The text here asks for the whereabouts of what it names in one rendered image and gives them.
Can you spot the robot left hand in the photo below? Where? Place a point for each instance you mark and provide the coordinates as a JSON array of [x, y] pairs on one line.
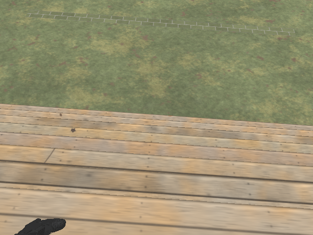
[[43, 227]]

